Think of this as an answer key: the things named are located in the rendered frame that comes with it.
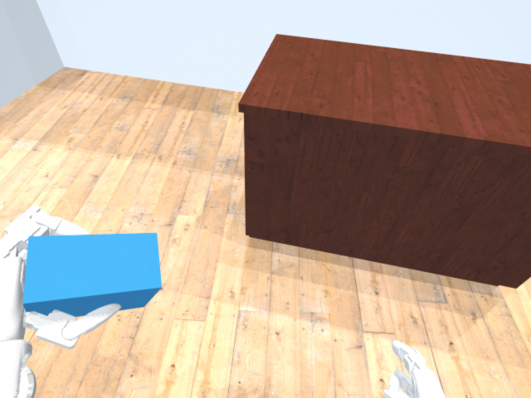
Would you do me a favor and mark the robot left hand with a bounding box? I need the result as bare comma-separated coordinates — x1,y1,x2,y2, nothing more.
0,206,121,350

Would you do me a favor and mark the robot right hand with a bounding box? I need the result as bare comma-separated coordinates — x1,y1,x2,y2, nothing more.
384,340,446,398

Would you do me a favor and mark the left robot forearm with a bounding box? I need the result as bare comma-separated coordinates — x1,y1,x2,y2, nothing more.
0,339,37,398

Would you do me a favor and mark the sponge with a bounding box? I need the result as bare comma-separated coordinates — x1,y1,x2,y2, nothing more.
23,233,162,317

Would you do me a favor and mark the table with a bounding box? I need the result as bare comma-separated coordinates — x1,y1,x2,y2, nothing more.
238,34,531,289

